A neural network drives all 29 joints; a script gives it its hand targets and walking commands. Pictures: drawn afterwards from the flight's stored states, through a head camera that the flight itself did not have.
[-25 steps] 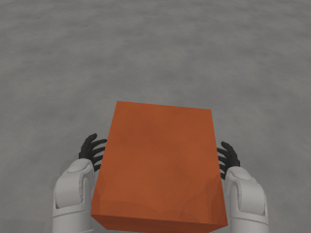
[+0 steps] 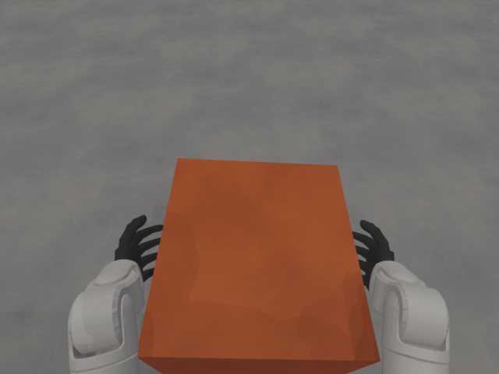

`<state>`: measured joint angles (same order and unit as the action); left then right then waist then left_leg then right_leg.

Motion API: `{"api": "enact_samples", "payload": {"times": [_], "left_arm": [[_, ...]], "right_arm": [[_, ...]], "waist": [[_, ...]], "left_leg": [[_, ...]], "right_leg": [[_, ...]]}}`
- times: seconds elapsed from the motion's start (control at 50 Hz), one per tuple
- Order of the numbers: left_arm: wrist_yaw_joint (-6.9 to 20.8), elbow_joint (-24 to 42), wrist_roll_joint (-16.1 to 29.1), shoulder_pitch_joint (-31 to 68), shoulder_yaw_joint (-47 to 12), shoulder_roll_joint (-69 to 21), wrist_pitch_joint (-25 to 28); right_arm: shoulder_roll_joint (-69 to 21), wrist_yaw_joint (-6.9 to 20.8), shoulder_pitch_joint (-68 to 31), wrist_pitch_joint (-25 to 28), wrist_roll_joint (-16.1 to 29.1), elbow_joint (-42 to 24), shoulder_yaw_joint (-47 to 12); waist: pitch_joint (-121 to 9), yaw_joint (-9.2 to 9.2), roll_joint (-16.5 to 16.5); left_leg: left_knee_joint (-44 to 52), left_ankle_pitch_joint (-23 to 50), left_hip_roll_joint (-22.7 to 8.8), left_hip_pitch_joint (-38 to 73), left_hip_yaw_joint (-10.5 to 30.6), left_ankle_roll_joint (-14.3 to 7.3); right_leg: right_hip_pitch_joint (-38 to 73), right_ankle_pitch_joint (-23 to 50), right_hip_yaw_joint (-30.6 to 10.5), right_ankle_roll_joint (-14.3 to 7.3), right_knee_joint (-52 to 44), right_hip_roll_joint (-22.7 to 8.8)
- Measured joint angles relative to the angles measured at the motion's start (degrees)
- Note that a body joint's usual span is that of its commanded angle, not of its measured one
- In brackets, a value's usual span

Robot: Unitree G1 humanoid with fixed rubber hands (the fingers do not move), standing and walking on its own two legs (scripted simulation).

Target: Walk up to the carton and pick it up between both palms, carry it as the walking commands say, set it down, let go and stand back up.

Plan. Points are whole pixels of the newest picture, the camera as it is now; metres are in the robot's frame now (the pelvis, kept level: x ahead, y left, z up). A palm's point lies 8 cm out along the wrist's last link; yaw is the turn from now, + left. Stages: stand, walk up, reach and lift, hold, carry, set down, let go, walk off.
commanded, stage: carry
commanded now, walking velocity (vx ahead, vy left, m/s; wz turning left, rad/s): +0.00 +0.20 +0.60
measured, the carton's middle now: (253, 272) +0.28 -0.01 -0.02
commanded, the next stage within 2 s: none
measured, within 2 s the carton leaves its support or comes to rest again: neither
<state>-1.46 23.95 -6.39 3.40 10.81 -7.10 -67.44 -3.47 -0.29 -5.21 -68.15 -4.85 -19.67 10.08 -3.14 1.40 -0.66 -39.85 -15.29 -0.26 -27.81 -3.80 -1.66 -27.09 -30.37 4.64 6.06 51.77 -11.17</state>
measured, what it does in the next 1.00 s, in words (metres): steps to the left, turning left: right foot, then left foot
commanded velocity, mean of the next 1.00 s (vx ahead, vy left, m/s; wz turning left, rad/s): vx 0.00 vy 0.20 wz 0.60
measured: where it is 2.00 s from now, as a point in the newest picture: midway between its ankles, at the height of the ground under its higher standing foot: outside the picture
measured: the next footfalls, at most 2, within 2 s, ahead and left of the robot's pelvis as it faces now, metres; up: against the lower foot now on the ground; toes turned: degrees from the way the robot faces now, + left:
right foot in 0.14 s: +0.05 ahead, -0.11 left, +0.00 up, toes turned -2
left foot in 0.36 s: -0.01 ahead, +0.24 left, +0.00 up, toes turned +15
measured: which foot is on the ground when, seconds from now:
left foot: down 0.00-0.14, up 0.16-0.34, down 0.36-0.66, up 0.68-1.00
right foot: up 0.00-0.12, down 0.14-0.36, up 0.38-0.64, down 0.66-1.00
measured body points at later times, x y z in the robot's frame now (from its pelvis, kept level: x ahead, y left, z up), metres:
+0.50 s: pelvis -0.05 +0.14 +0.01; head -0.01 +0.16 +0.45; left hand +0.17 +0.38 +0.07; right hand +0.25 +0.04 +0.06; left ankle -0.05 +0.23 -0.72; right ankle -0.04 -0.01 -0.63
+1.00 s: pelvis -0.15 +0.28 +0.01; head -0.15 +0.29 +0.46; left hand -0.02 +0.57 +0.08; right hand +0.17 +0.26 +0.08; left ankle -0.24 +0.42 -0.70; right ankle -0.03 +0.10 -0.72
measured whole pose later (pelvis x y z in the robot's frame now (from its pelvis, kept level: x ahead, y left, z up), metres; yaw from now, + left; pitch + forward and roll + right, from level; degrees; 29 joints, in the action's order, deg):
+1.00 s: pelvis -0.15 +0.28 +0.01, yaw +33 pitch +4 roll +2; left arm -1.6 26.1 -6.4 4.1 9.9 -7.3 -68.2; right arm -4.0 0.0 -4.1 -68.3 -6.4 -23.3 9.9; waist -3.6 0.5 1.9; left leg -42.6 -23.9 -5.2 -24.7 -2.9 1.9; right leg -19.5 -13.3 10.8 8.8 32.2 -18.6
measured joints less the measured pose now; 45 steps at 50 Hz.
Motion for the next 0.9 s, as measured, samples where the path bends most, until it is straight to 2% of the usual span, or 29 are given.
{"api": "enact_samples", "payload": {"times": [0.02,0.06,0.1,0.12,0.14,0.18,0.22,0.26,0.3,0.34,0.36,0.38,0.42,0.44,0.48,0.52,0.58,0.64,0.66,0.68,0.7,0.72,0.78,0.84,0.9], "left_arm": [[0.0,0.6,0.5,0.3,0.5,0.1,0.1],[0.1,2.3,1.5,0.7,1.6,-0.2,0.4],[0.6,3.9,2.4,0.8,2.1,-0.2,1.0],[1.0,4.3,2.8,0.7,2.0,-0.1,1.7],[1.2,4.8,3.2,0.6,2.0,-0.2,2.1],[1.4,4.5,3.9,-0.3,1.5,-0.2,4.3],[1.1,3.2,3.8,-1.4,0.9,-0.2,5.2],[1.0,3.4,3.2,-2.3,0.7,-0.2,3.7],[0.9,5.4,2.6,-3.2,0.7,-0.3,1.6],[0.8,6.3,1.8,-2.8,0.4,-0.2,0.6],[0.8,6.5,1.5,-2.4,0.1,-0.2,0.6],[0.9,5.9,1.5,-1.3,0.0,0.1,1.2],[0.9,4.7,1.8,1.5,0.3,0.7,1.7],[0.9,4.2,1.8,2.3,0.3,0.8,1.7],[1.0,2.9,1.6,2.2,0.6,0.0,1.9],[1.3,1.2,1.3,0.9,0.5,-0.3,2.3],[1.4,0.4,1.8,-0.8,0.1,-0.1,2.7],[1.4,3.2,3.1,-1.6,0.6,-0.1,3.2],[1.5,4.2,3.5,-1.6,0.7,-0.1,3.6],[1.5,4.8,3.8,-1.5,0.5,-0.2,4.4],[1.3,5.2,3.8,-1.5,0.1,-0.2,5.2],[1.1,5.2,3.6,-1.4,-0.1,-0.2,5.6],[1.1,4.9,2.7,-2.3,0.3,-0.2,4.1],[1.5,4.2,1.5,-3.7,1.0,-0.3,1.9],[1.1,2.2,1.4,-3.6,0.6,-0.3,1.2]], "right_arm": [[-0.6,0.0,-0.3,0.3,-0.2,-0.5,0.1],[-1.4,0.0,0.1,0.9,-0.6,-2.6,0.0],[-2.1,-0.1,1.0,1.4,-1.1,-5.5,-0.3],[-2.3,-0.3,1.3,1.3,-1.3,-7.2,-0.4],[-2.6,-0.5,1.6,1.1,-1.5,-8.8,-0.5],[-1.9,-0.6,1.0,0.8,-1.4,-9.9,-0.4],[-1.5,-0.7,1.1,0.2,-1.5,-9.1,-0.6],[-2.2,-0.5,2.9,0.2,-1.7,-8.2,-0.7],[-3.5,-0.1,4.3,0.9,-1.3,-7.9,-0.2],[-3.9,0.3,4.2,1.4,-0.9,-7.4,0.5],[-3.7,0.5,3.5,1.3,-0.9,-7.7,0.7],[-3.8,0.5,2.6,1.6,-1.2,-7.6,1.1],[-3.8,0.6,1.7,3.1,-1.7,-7.2,1.3],[-3.8,0.6,1.8,3.6,-1.8,-7.1,1.4],[-3.7,0.6,2.6,3.8,-2.3,-6.6,1.2],[-3.7,0.4,3.4,2.7,-2.6,-6.0,1.2],[-3.8,0.0,4.8,1.7,-2.5,-6.3,1.0],[-3.7,-0.5,4.5,1.2,-1.9,-9.3,0.3],[-3.6,-0.7,4.1,0.9,-1.7,-10.7,0.1],[-3.1,-0.8,3.3,0.8,-1.6,-11.7,0.0],[-2.4,-0.8,2.5,0.7,-1.4,-12.1,-0.1],[-2.0,-0.7,2.0,0.7,-1.3,-11.9,-0.2],[-2.5,-0.7,2.9,0.9,-1.5,-9.6,-0.8],[-2.8,-0.5,3.8,0.5,-2.1,-6.6,-1.8],[-1.7,-0.5,3.0,-1.1,-2.4,-4.8,-1.8]], "waist": [[1.3,-0.49,-1.6],[3.3,-1.57,-3.9],[4.4,-2.74,-4.3],[4.5,-3.24,-4.0],[4.3,-3.61,-2.5],[4.4,-4.12,-1.9],[4.5,-2.94,-2.1],[3.2,-1.83,0.1],[1.9,-1.49,3.6],[0.7,-1.34,6.1],[0.1,-1.0,5.8],[-0.1,-0.15,5.4],[1.2,0.13,3.2],[1.7,-0.16,1.9],[1.9,-0.97,0.0],[2.0,-1.36,-1.6],[1.9,-1.29,-3.2],[2.5,-2.01,-2.8],[2.6,-2.49,-2.4],[2.7,-3.05,-2.5],[3.2,-3.1,-3.3],[3.6,-2.73,-3.6],[2.3,-1.45,-1.4],[-0.1,-1.66,1.7],[-1.0,-1.65,2.5]], "left_leg": [[0.0,-0.5,0.1,-0.3,0.4,-0.8],[1.4,0.2,0.7,-0.7,1.4,-1.9],[1.9,1.5,2.0,-1.5,2.1,-2.1],[1.0,1.5,2.9,-2.3,2.6,-2.3],[-1.3,1.0,4.2,-3.6,2.0,-2.3],[-10.5,-6.4,3.7,-6.5,1.4,-1.5],[-18.2,-10.6,1.9,-7.7,2.6,-1.2],[-22.0,-11.4,0.2,-8.1,1.9,-0.4],[-18.8,-10.8,-1.7,-6.0,0.7,0.0],[-9.2,-8.9,-2.5,-1.2,1.0,0.2],[-2.9,-6.7,-2.9,2.0,2.3,-0.4],[-2.4,-5.9,-2.1,1.6,2.9,-0.1],[-5.6,-6.4,-1.0,-0.6,4.0,0.4],[-5.1,-6.0,-0.5,-0.8,4.3,0.2],[-1.6,-3.5,0.6,-0.4,4.1,-0.2],[2.2,-0.9,2.1,0.6,3.9,-1.6],[6.1,1.9,5.0,1.3,4.7,-3.4],[6.4,3.1,8.1,1.1,4.8,-4.5],[5.1,2.8,9.2,0.6,4.6,-4.8],[1.9,1.2,9.2,-0.8,3.9,-4.5],[-4.3,-3.2,8.2,-2.6,3.5,-3.4],[-12.0,-6.7,7.3,-4.5,3.3,-2.4],[-28.0,-8.9,3.8,-8.2,2.9,-0.3],[-30.1,-6.6,-0.7,-8.0,3.6,2.4],[-23.7,-6.5,-4.0,-5.4,3.9,3.9]], "right_leg": [[-2.0,-3.1,-0.5,0.0,3.9,1.4],[-4.1,-3.6,0.0,-0.7,5.0,3.8],[-3.6,0.8,0.5,-2.1,0.0,5.7],[-2.0,5.9,0.9,-3.0,-5.1,6.5],[0.5,12.8,1.0,-4.5,-10.8,6.2],[1.5,9.0,2.2,-5.5,-10.7,5.5],[3.0,9.2,4.5,-4.6,-10.3,5.2],[4.5,10.9,5.8,-2.9,-12.3,3.1],[4.7,12.0,5.4,-1.2,-13.5,0.3],[4.0,12.1,4.2,0.3,-12.9,-2.5],[2.8,11.4,3.8,0.0,-10.7,-3.5],[1.0,7.7,2.4,-0.4,-6.3,-3.9],[-3.2,-2.4,-1.0,-0.1,6.0,-0.8],[-5.3,-4.2,-1.4,-0.1,11.2,0.8],[-8.5,-3.1,-0.8,-0.1,16.4,3.3],[-9.6,-0.5,0.3,-0.2,17.1,5.2],[-8.0,1.8,1.7,-0.8,10.8,7.6],[-2.7,6.2,1.4,-2.5,-3.1,9.4],[0.4,10.5,1.2,-3.4,-10.0,9.7],[2.1,11.8,1.5,-6.1,-13.2,9.8],[2.4,11.8,2.4,-7.7,-12.9,9.9],[3.2,11.7,3.5,-8.3,-12.8,9.6],[6.2,12.1,6.0,-7.3,-15.0,6.5],[8.0,14.0,6.2,-5.1,-18.5,3.3],[9.0,16.2,6.3,-2.8,-21.2,-0.2]]}}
